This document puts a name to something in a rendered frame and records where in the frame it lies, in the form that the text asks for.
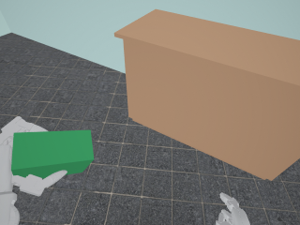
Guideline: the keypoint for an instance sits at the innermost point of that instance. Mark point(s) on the table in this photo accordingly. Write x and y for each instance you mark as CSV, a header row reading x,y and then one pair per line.
x,y
230,92

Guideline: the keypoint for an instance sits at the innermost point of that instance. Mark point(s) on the robot left hand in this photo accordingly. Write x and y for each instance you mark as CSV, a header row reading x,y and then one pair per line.
x,y
30,184

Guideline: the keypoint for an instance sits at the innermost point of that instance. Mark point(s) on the robot right hand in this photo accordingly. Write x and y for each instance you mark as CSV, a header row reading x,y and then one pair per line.
x,y
237,216

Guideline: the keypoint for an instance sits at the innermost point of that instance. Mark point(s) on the sponge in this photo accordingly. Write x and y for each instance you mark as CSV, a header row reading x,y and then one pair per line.
x,y
43,153

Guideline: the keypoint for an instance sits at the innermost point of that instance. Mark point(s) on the robot left forearm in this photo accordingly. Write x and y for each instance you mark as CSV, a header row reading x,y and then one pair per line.
x,y
9,214

